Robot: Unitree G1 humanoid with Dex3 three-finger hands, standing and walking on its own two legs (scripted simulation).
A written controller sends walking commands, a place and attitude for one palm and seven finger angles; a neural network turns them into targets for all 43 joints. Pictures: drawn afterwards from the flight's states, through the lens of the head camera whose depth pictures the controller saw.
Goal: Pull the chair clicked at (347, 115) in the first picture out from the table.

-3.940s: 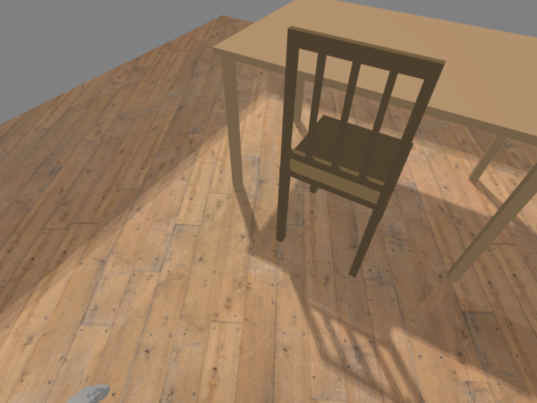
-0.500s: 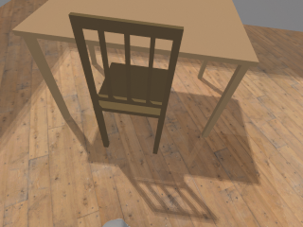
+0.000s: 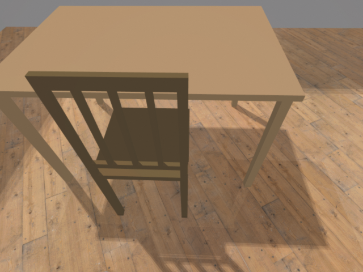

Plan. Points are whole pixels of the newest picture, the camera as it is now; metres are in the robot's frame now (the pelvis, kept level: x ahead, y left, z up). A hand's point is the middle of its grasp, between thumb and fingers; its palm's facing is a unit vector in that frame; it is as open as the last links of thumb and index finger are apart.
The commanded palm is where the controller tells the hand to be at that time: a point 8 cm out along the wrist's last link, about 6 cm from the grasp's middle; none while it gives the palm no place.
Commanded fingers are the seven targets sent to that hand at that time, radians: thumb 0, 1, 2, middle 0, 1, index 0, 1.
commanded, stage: come to a stop and stand still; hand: left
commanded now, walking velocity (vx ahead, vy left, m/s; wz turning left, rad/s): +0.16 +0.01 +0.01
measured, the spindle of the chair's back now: (125, 133) +0.51 +0.20 -0.05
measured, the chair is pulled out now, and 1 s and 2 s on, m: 0.00 0.00 0.00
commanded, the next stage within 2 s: look again from close up in 0.96 s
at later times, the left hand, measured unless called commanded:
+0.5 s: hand out of the picture +0.07 +0.21 -0.18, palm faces +0.04 -0.98 -0.21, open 7.4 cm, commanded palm none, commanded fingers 0.00 0.90 0.90 -0.20 -0.30 -0.20 -0.30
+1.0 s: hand out of the picture -0.01 +0.15 -0.15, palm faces +0.07 -0.98 -0.20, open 7.4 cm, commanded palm none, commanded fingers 0.00 0.90 0.90 -0.20 -0.30 -0.20 -0.30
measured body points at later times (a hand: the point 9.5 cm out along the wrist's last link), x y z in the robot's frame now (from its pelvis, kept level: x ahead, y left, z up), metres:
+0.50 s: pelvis +0.04 +0.02 +0.00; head +0.08 +0.04 +0.45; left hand +0.07 +0.27 -0.16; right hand +0.15 -0.19 -0.14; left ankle +0.13 +0.13 -0.73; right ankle -0.02 -0.10 -0.67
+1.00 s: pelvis +0.02 -0.01 +0.02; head +0.05 -0.03 +0.46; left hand -0.01 +0.20 -0.14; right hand +0.00 -0.26 -0.15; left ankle +0.00 +0.12 -0.70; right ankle -0.03 -0.11 -0.73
